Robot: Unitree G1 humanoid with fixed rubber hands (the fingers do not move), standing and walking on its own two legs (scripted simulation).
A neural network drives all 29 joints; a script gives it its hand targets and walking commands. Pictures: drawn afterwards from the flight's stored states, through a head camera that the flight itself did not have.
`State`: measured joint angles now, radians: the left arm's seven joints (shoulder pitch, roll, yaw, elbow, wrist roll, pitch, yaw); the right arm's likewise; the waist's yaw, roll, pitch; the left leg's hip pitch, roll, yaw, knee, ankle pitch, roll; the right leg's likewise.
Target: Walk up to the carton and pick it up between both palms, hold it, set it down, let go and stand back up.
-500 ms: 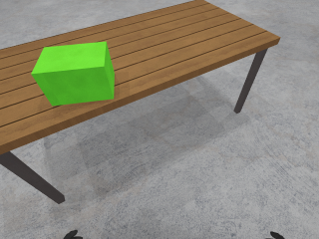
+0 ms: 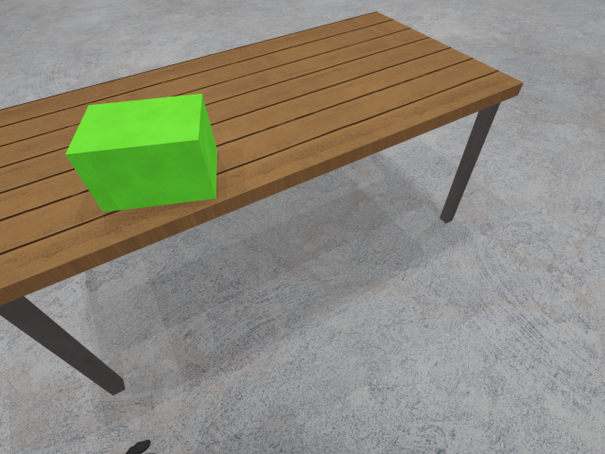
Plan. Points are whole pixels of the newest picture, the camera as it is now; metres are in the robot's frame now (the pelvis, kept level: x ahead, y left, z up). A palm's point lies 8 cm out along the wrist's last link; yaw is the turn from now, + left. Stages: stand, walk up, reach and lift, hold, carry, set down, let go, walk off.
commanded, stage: stand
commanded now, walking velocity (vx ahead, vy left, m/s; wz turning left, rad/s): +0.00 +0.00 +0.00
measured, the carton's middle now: (153, 152) +0.73 +0.39 -0.03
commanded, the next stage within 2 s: walk up in 0.24 s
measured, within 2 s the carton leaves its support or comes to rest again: neither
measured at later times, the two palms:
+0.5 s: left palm out of the picture +0.08 +0.30 -0.11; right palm out of the picture +0.08 -0.28 -0.12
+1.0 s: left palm out of the picture +0.09 +0.43 -0.14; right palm (449, 411) +0.21 -0.19 -0.15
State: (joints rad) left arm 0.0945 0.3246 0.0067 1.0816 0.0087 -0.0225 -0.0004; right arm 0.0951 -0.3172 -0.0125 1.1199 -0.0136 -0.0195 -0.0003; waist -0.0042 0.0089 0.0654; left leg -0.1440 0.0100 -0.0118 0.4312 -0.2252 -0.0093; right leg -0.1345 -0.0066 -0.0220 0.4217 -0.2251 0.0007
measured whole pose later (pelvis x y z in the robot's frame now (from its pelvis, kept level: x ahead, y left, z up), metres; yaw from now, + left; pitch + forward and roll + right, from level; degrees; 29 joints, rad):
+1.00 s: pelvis +0.09 +0.10 -0.04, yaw +16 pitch -5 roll +3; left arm 0.24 0.43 0.07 0.87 0.02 -0.06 -0.03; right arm 0.31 -0.36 -0.06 0.87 -0.02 -0.02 0.06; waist -0.02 -0.06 0.09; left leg -0.32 -0.04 0.05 0.81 -0.41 0.04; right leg -0.44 -0.06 -0.03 0.99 -0.56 -0.05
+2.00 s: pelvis +0.22 +0.16 -0.07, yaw +31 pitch -3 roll +1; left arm 0.17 0.39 0.05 0.87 0.03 0.01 0.00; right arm 0.18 -0.43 -0.06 0.92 0.00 -0.03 -0.03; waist 0.02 0.00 0.11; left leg -0.50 -0.03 0.00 1.11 -0.54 0.03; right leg -0.48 -0.10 -0.07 1.04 -0.50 0.00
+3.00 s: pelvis +0.24 +0.15 -0.01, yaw +35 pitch -3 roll +0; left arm 0.05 0.35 0.03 1.11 0.00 0.00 -0.02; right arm 0.04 -0.33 0.00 1.12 0.00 -0.04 -0.01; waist 0.02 -0.01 0.06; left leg -0.22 0.00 -0.07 0.54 -0.27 -0.02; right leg -0.22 -0.03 -0.10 0.53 -0.26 -0.02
